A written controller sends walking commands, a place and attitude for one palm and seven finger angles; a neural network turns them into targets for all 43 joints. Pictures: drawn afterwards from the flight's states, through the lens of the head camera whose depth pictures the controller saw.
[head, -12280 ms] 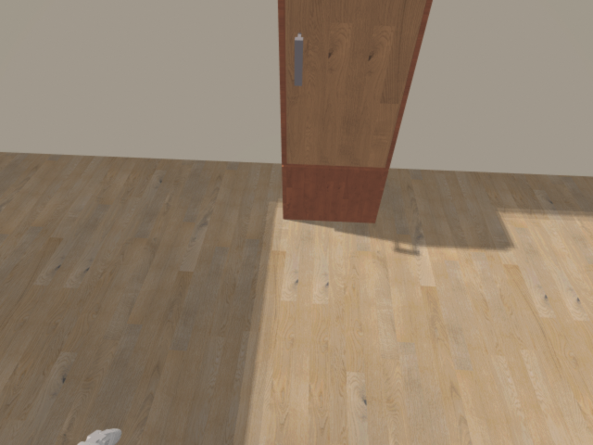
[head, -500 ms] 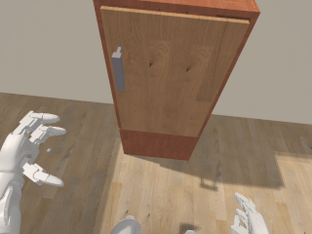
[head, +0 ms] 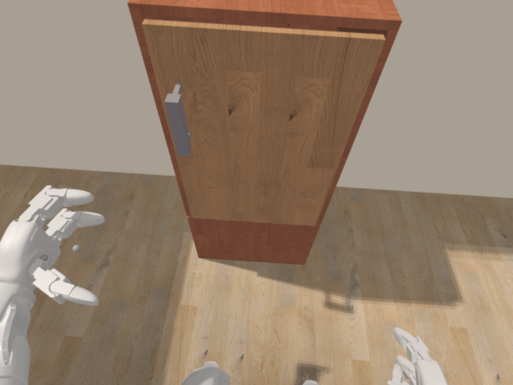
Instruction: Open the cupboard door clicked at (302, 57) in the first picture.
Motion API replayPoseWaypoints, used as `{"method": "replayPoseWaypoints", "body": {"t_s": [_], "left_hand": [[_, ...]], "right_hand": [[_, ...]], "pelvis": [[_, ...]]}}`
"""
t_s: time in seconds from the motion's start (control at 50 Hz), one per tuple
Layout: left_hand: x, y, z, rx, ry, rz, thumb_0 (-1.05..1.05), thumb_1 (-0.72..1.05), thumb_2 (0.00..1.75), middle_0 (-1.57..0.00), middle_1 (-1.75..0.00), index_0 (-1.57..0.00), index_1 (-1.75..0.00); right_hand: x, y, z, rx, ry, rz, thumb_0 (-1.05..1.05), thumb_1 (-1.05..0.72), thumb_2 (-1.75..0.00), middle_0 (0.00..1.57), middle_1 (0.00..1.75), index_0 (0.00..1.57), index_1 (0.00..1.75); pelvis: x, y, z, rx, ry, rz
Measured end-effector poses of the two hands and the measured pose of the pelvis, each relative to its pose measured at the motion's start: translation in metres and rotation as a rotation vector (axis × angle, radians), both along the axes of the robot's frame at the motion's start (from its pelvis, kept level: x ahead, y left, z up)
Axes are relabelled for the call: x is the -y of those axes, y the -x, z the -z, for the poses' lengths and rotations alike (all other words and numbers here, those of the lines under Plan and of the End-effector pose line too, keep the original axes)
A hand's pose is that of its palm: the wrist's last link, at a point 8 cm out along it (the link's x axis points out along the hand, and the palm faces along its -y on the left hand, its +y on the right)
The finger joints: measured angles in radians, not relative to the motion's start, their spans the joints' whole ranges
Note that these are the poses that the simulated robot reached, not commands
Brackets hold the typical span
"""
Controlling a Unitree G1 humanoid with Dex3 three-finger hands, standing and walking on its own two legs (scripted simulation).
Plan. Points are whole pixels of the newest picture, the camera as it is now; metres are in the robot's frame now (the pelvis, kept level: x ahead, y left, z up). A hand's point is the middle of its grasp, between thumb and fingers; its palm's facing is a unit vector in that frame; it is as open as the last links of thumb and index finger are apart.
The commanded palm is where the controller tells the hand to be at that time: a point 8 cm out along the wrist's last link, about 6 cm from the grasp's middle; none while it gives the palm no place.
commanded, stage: raise the hand with hooked fingers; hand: left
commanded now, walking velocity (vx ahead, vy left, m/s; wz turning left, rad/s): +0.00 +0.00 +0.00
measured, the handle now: (181, 119) +0.58 +0.18 +0.05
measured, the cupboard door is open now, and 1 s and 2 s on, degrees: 0 0 0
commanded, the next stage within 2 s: move the hooked fingers beside the handle in 0.06 s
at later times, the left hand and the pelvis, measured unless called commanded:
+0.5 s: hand (96, 217) +0.34 +0.26 +0.06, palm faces -0.01 -1.00 -0.03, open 14.0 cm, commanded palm +0.31 +0.31 +0.06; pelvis +0.00 -0.02 -0.01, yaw +0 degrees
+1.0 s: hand (110, 187) +0.40 +0.26 +0.06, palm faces -0.02 -1.00 -0.01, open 14.0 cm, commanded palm +0.38 +0.31 +0.06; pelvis +0.00 +0.00 -0.01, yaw -1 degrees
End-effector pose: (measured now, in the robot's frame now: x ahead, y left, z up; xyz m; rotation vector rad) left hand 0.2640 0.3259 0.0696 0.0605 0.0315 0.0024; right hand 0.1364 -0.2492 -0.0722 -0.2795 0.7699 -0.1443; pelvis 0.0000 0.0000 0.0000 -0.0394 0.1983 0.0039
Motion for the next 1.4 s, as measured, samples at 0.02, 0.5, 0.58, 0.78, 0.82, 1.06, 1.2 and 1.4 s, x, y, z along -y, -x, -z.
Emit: {"method": "replayPoseWaypoints", "body": {"t_s": [0.02, 0.5, 0.58, 0.78, 0.82, 1.06, 1.2, 1.4], "left_hand": [[0.001, 0.001, -0.001, 0.000, 0.000, 0.002, -0.01, -0.49, 0.30, -0.30, -1.20, -0.30, -1.20], [0.009, -0.052, 0.004, -0.003, 0.031, 0.014, -0.01, -0.50, 0.30, -0.30, -1.20, -0.30, -1.20], [0.009, -0.065, 0.004, -0.010, 0.035, 0.021, -0.01, -0.49, 0.30, -0.30, -1.20, -0.30, -1.20], [0.004, -0.083, 0.009, 0.009, 0.039, 0.004, -0.01, -0.49, 0.30, -0.30, -1.20, -0.29, -1.20], [0.005, -0.087, 0.009, 0.014, 0.040, 0.012, -0.01, -0.49, 0.30, -0.30, -1.20, -0.29, -1.20], [0.011, -0.121, 0.008, 0.016, 0.047, 0.026, -0.01, -0.50, 0.30, -0.30, -1.20, -0.29, -1.20], [0.014, -0.147, 0.015, -0.005, 0.061, 0.011, -0.01, -0.50, 0.30, -0.30, -1.20, -0.30, -1.20], [0.015, -0.185, 0.015, 0.006, 0.049, 0.013, -0.01, -0.50, 0.30, -0.30, -1.20, -0.29, -1.20]], "right_hand": [[0.000, -0.001, 0.000, 0.003, -0.003, 0.000, 0.01, -0.90, -0.90, 0.20, 0.30, 0.20, 0.30], [0.026, 0.018, 0.015, -0.073, 0.030, 0.039, 0.01, -0.90, -0.90, 0.20, 0.30, 0.20, 0.30], [0.028, 0.030, 0.017, -0.109, 0.026, 0.070, 0.01, -0.90, -0.90, 0.20, 0.30, 0.20, 0.30], [0.024, 0.053, 0.021, -0.204, 0.033, 0.108, 0.01, -0.90, -0.90, 0.20, 0.30, 0.20, 0.30], [0.022, 0.055, 0.021, -0.213, 0.034, 0.113, 0.01, -0.90, -0.90, 0.20, 0.30, 0.20, 0.30], [0.008, 0.061, 0.024, -0.250, 0.037, 0.116, 0.01, -0.90, -0.90, 0.20, 0.30, 0.20, 0.30], [0.007, 0.078, 0.030, -0.315, 0.044, 0.133, 0.01, -0.90, -0.90, 0.20, 0.30, 0.20, 0.30], [0.012, 0.122, 0.037, -0.471, 0.067, 0.197, 0.01, -0.90, -0.90, 0.20, 0.30, 0.20, 0.30]], "pelvis": [[0.001, 0.000, 0.000, 0.001, 0.000, 0.000], [0.017, 0.004, 0.007, -0.025, -0.003, 0.000], [0.014, 0.001, 0.007, -0.039, -0.006, 0.013], [0.006, -0.002, 0.008, -0.059, -0.001, 0.019], [0.004, -0.002, 0.008, -0.062, 0.001, 0.018], [-0.007, 0.002, 0.010, -0.078, 0.010, 0.015], [-0.010, 0.006, 0.014, -0.099, 0.012, 0.019], [-0.011, 0.006, 0.021, -0.145, 0.020, 0.027]]}}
